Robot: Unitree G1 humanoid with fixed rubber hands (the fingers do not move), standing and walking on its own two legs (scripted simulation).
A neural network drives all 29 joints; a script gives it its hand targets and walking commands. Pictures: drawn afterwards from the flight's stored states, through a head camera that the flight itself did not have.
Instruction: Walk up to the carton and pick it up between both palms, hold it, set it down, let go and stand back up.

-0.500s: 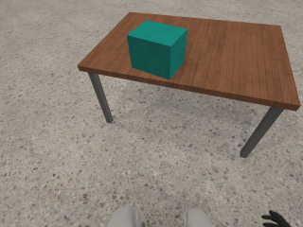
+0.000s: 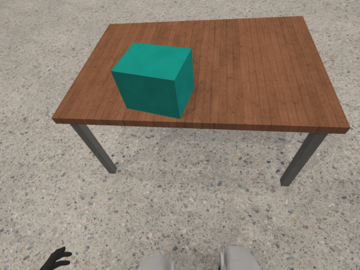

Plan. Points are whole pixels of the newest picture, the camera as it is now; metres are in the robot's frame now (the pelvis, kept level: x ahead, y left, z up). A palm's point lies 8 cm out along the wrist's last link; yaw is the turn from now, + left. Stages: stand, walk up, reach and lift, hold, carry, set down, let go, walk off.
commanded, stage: walk up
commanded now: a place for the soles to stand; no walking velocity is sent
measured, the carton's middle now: (156, 80) +0.76 +0.11 -0.07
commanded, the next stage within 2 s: none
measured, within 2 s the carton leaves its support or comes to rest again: neither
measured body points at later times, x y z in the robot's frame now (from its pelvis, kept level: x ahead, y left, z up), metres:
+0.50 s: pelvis +0.01 +0.05 -0.04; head +0.07 +0.07 +0.41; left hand +0.14 +0.38 -0.16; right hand +0.10 -0.27 -0.14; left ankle +0.14 +0.21 -0.70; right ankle +0.01 -0.05 -0.69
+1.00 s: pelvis +0.00 +0.02 +0.00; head +0.01 +0.01 +0.45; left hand +0.11 +0.33 -0.12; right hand +0.03 -0.28 -0.14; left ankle +0.05 +0.17 -0.69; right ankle +0.01 -0.05 -0.70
